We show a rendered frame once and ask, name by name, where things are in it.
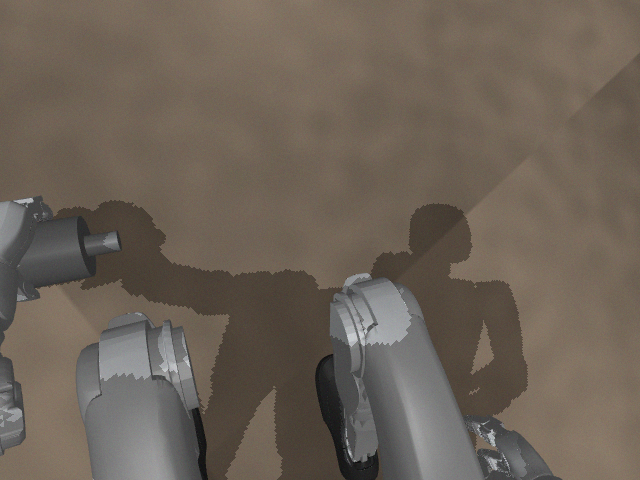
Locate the left robot hand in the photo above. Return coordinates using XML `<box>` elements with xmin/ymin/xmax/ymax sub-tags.
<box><xmin>0</xmin><ymin>196</ymin><xmax>53</xmax><ymax>302</ymax></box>

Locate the right robot hand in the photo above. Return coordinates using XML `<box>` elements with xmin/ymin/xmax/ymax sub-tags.
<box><xmin>463</xmin><ymin>415</ymin><xmax>554</xmax><ymax>480</ymax></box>

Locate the left robot arm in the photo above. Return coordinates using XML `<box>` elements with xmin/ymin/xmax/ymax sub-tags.
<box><xmin>0</xmin><ymin>262</ymin><xmax>26</xmax><ymax>456</ymax></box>

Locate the left robot foot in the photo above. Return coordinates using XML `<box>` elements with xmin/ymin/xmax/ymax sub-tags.
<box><xmin>191</xmin><ymin>407</ymin><xmax>208</xmax><ymax>480</ymax></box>

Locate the right robot foot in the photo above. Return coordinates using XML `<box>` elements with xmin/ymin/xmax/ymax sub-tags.
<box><xmin>315</xmin><ymin>354</ymin><xmax>379</xmax><ymax>480</ymax></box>

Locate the bottle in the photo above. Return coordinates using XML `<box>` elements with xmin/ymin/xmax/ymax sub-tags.
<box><xmin>17</xmin><ymin>216</ymin><xmax>122</xmax><ymax>288</ymax></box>

